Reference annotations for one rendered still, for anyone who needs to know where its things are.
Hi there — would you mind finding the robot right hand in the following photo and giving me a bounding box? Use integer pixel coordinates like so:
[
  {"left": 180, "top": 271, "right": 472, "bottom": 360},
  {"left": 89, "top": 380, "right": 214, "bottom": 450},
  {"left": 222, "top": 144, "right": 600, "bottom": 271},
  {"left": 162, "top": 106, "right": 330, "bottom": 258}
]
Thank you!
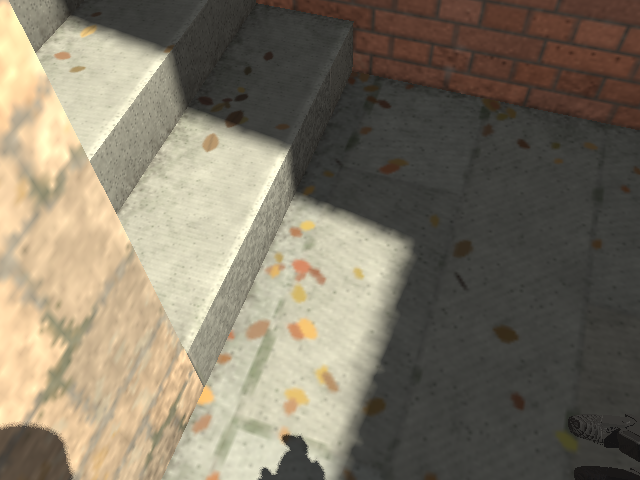
[{"left": 568, "top": 414, "right": 640, "bottom": 480}]

